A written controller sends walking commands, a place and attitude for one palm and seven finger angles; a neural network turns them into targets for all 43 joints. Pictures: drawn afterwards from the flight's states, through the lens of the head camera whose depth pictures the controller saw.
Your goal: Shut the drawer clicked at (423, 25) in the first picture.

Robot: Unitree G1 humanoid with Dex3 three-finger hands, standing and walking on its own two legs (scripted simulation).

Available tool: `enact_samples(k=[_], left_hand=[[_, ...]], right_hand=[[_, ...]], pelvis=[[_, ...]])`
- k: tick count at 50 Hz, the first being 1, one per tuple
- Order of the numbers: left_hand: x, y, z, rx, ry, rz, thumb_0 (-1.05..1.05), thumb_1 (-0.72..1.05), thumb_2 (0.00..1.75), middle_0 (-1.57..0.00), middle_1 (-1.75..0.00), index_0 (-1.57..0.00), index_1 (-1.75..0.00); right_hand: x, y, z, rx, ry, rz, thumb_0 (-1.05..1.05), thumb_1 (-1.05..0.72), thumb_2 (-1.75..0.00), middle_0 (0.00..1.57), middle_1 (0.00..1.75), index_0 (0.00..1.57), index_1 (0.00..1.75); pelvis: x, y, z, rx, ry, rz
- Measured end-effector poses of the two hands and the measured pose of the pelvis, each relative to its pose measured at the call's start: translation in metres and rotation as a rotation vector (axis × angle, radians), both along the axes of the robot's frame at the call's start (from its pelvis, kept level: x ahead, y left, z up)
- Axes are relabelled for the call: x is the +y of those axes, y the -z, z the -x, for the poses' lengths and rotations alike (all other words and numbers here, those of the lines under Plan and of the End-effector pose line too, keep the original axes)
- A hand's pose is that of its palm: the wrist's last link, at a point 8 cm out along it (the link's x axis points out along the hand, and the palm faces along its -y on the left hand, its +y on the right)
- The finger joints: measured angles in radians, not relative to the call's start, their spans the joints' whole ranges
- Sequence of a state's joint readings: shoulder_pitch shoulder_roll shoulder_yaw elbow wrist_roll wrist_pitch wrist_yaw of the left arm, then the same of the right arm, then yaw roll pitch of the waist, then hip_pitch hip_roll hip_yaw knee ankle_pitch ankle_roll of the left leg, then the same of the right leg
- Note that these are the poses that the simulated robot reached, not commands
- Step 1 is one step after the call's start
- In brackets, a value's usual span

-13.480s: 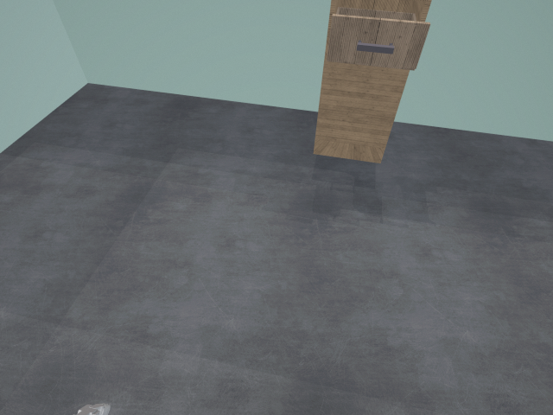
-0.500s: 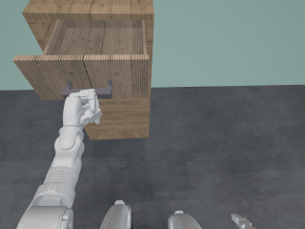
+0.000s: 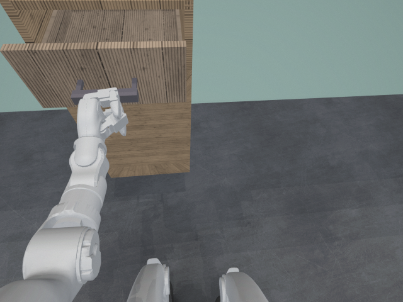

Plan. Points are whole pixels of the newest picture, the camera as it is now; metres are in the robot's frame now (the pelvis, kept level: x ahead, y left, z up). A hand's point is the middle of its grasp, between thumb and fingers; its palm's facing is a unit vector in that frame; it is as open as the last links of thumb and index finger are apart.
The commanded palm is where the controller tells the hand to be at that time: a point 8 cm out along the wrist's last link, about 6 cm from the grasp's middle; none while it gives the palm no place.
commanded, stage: push the drawer shut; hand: left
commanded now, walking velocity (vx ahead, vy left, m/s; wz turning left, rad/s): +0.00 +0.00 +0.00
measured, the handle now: (106, 89) +0.54 +0.19 +0.07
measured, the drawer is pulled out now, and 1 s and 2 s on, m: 0.13 0.01 0.00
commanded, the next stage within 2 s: pull the fist back off the drawer in 1.32 s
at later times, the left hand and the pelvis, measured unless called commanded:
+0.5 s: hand (123, 92) +0.53 +0.15 +0.07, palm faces +0.08 -1.00 -0.03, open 3.1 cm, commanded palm +0.52 +0.19 +0.07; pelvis +0.01 +0.00 -0.01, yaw -1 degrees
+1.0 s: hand (124, 74) +0.58 +0.16 +0.07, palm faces +0.07 -1.00 -0.02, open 3.3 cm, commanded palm +0.58 +0.19 +0.07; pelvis +0.01 +0.00 -0.02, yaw -2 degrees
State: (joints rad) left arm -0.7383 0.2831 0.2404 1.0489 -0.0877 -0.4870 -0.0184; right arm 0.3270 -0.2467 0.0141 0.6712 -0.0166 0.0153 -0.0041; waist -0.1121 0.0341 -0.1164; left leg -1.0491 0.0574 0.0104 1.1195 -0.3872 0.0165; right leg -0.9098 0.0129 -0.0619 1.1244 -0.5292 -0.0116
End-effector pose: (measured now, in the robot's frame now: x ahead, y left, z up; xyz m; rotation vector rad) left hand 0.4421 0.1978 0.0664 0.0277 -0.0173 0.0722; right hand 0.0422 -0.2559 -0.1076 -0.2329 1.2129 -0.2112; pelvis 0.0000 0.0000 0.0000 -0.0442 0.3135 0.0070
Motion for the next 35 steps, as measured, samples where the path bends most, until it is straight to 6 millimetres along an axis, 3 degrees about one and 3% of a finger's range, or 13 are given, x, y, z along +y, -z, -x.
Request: enact_samples(k=[19,35], left_hand=[[0.004,-0.002,-0.048,0.024,-0.001,0.0,-0.01,0.8,0.96,-1.4,-1.6,-1.4,-1.6],[0.006,-0.005,-0.084,0.036,-0.008,0.004,0.02,0.8,0.95,-1.4,-1.6,-1.4,-1.6]], right_hand=[[-0.012,0.001,0.033,0.1,0.051,0.035,0.01,-0.91,-0.9,0.21,0.3,0.2,0.3],[-0.005,0.001,0.059,0.198,0.087,0.03,0.01,-0.9,-0.9,0.21,0.3,0.2,0.3]], pelvis=[[-0.005,0.008,-0.003,0.057,0.009,0.013],[-0.003,0.012,-0.009,0.104,0.015,0.025]])
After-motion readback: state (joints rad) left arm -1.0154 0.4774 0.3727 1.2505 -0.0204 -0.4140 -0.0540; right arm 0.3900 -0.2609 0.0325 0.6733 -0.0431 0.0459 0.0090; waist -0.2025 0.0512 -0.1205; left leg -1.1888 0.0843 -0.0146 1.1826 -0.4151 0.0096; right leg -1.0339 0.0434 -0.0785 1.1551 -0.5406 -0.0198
